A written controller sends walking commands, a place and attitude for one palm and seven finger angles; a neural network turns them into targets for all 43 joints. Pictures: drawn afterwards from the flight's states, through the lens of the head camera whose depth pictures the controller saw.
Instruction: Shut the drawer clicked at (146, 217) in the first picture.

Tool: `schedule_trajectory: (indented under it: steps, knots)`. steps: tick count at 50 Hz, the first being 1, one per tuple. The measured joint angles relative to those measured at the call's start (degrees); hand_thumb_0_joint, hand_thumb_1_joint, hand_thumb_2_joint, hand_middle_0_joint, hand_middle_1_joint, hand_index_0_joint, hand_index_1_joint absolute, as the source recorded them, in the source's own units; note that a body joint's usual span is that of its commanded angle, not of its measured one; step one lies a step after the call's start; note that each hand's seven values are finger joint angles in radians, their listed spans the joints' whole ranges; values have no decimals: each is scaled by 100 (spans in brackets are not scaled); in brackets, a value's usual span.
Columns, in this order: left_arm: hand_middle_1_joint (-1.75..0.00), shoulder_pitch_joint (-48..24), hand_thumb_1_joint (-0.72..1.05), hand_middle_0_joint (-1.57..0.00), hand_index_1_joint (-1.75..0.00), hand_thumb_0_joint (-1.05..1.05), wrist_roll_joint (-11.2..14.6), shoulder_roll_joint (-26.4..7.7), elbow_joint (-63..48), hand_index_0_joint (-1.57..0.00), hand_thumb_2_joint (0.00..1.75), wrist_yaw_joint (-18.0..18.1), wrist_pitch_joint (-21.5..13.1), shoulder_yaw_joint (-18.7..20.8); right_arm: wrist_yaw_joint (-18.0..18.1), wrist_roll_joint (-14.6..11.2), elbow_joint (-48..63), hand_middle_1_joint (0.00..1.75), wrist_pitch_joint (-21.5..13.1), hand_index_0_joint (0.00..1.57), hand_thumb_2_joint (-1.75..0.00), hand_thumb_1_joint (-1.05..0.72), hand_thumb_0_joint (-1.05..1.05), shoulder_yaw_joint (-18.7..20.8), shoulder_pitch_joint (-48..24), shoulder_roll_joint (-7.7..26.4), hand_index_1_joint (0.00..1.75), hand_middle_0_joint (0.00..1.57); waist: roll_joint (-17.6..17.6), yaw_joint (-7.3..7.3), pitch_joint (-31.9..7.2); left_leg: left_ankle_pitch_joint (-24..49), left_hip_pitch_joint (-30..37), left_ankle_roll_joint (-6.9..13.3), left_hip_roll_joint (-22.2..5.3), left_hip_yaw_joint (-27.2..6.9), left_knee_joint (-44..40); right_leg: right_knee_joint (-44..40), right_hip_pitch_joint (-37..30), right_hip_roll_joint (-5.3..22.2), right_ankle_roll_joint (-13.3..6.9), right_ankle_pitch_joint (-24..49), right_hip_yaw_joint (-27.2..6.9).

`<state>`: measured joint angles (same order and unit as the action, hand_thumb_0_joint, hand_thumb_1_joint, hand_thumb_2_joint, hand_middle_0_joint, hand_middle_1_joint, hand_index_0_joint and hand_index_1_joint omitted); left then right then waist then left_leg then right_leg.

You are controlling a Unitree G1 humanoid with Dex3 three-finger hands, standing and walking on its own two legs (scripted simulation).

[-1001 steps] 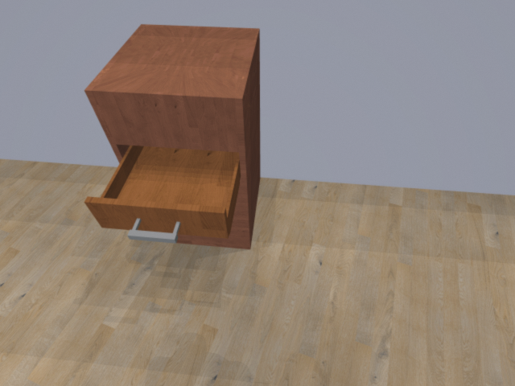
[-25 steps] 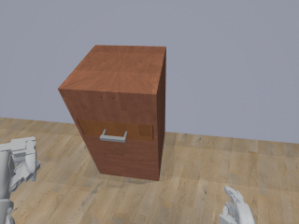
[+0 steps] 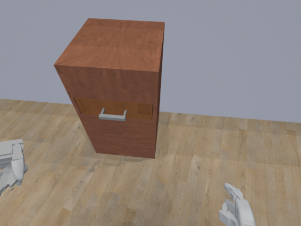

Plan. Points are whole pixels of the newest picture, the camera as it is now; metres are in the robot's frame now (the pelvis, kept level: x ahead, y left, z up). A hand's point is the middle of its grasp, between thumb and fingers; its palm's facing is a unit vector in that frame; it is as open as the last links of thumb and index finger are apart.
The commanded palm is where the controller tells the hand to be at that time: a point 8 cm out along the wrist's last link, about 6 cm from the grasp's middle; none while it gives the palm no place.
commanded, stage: step back with the hand held close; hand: left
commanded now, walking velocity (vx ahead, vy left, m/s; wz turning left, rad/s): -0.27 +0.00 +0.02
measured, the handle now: (113, 114) +0.64 +0.23 -0.24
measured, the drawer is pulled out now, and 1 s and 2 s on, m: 0.00 0.00 0.00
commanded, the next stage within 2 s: stop stepping back and stand still in 1.00 s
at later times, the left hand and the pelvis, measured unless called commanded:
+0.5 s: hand (2, 198) +0.14 +0.25 +0.17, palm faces +0.38 -0.79 -0.47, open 3.2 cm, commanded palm +0.06 +0.29 +0.18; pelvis -0.05 +0.00 -0.01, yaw +3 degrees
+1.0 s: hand out of the picture +0.06 +0.24 +0.17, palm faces +0.34 -0.81 -0.47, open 3.2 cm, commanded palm -0.01 +0.28 +0.18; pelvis -0.13 +0.00 -0.01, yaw +1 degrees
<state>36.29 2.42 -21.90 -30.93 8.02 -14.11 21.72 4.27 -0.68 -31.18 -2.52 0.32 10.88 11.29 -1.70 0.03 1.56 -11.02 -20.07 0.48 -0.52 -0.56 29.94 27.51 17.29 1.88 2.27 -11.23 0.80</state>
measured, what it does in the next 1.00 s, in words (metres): walks backwards: right foot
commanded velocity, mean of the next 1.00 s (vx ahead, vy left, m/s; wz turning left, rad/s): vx -0.38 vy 0.00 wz -0.05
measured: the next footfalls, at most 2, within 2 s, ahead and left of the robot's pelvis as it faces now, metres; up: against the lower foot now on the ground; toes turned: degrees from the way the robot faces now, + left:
right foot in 0.56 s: -0.04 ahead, -0.12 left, +0.00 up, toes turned +11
right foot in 1.04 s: -0.17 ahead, -0.10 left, +0.00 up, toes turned -2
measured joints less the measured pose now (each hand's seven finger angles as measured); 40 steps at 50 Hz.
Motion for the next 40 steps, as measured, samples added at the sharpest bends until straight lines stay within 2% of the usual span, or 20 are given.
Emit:
schedule_trajectory:
  steps: [6, 12, 20, 22, 24, 27, 29, 31, 33, 37, 40]
  knots:
    - [-160, -28, 89, -141, -160, 1, -54, 80, -64, -141, 90, 42, -97, -34, -14, 16, -14, 30, -129, 21, -90, -91, 1, -23, 43, 5, 30, 20, -8, 33, -6, 62, -238, 10, -39, -80, 179, 10, 135, -53, -2, 127, 63]
    - [-160, -130, 89, -141, -160, 1, -117, -9, -124, -141, 90, 58, -177, 51, 1, 13, -23, 30, -232, 21, -90, -91, 1, 4, 154, 23, 30, 20, 41, -48, 35, 90, -451, 41, -13, -186, 357, 240, 302, -197, -20, 112, -93]
    - [-160, -133, 89, -141, -160, 1, -78, 34, -288, -141, 90, 85, -321, 41, -51, 53, -264, 30, -235, 21, -90, -91, 2, 119, 84, 130, 30, 20, 45, -35, 49, -152, -698, 5, -32, -236, 598, 226, 444, -242, -43, 224, -80]
    - [-160, -147, 89, -141, -160, 1, -80, -3, -332, -141, 90, 98, -352, 34, -37, 50, -297, 30, -210, 21, -90, -91, 2, 144, 57, 145, 30, 20, 60, -65, 63, 70, -705, 17, -23, -227, 523, 216, 473, -234, -22, 262, -95]
    - [-160, -174, 89, -141, -160, 1, -107, -84, -331, -141, 90, 95, -378, 95, -19, 37, -277, 30, -205, 20, -90, -91, 2, 151, 45, 123, 30, 20, 66, -117, 89, 294, -721, 50, -32, -222, 453, 391, 565, -290, -5, -31, -161]
    - [-160, -227, 89, -141, -160, 1, -177, -267, -240, -141, 90, 45, -377, 255, 4, 27, -199, 30, -259, 20, -90, -91, 2, 146, 124, 11, 29, 20, 36, -259, 43, 328, -852, 116, -70, -290, 438, 1111, 530, -555, -24, -234, -245]
    - [-160, -202, 89, -141, -160, 1, -194, -390, -252, -141, 90, 3, -402, 396, -14, 57, -168, 30, -325, 20, -90, -91, 2, 105, 208, -63, 29, 20, 76, -317, -87, 324, -1059, 154, -147, -206, 475, 1218, 295, -687, -96, -629, -263]
    - [-160, -117, 89, -141, -160, 1, -145, -434, -349, -141, 90, -17, -467, 537, -59, 100, -144, 30, -388, 20, -90, -91, 2, 57, 185, -75, 29, 20, 147, -279, -145, 439, -1281, 99, -190, -66, 501, 834, 114, -684, -251, -966, -348]
    - [-160, -68, 89, -141, -160, 1, -88, -320, -417, -141, 90, -37, -571, 494, -107, 129, -272, 30, -400, 20, -90, -91, 1, 54, -13, -21, 29, 20, 59, -193, 11, 581, -1325, 8, -268, -70, 491, 824, 164, -752, -317, -927, -343]
    - [-160, 97, 89, -141, -160, 1, -91, -221, -533, -141, 90, -66, -643, 183, -141, 98, -494, 30, -246, 21, -90, -91, 2, 128, -97, 17, 30, 20, 54, -74, -7, 227, -987, 7, -110, -57, 622, 609, 11, -684, -256, -782, -390]
    - [-160, 3, 89, -141, -160, 1, -100, -292, -452, -141, 90, -89, -627, 186, -73, 97, -502, 30, -119, 21, -90, -91, 2, 141, -161, -21, 30, 20, 191, -34, -24, 401, -733, 122, 11, 22, 195, 427, -56, -554, -179, -636, -457]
